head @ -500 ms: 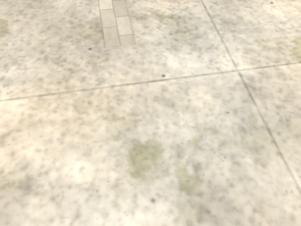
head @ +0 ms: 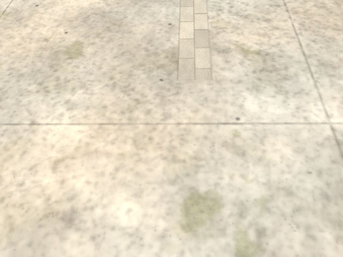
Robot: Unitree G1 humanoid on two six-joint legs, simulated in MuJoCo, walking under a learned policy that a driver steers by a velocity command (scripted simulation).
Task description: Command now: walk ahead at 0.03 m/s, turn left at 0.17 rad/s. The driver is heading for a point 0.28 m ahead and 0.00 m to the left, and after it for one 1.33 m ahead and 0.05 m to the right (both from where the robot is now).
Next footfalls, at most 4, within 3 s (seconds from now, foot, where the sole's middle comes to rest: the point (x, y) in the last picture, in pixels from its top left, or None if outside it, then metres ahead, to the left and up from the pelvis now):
0.26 left None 0.02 0.12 -0.78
1.24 left None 0.23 0.07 -0.78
2.98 left None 0.34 0.09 -0.78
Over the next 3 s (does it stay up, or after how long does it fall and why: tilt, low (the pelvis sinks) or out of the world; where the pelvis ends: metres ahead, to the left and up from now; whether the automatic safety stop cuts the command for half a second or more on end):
stays up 0.24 0.01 -0.03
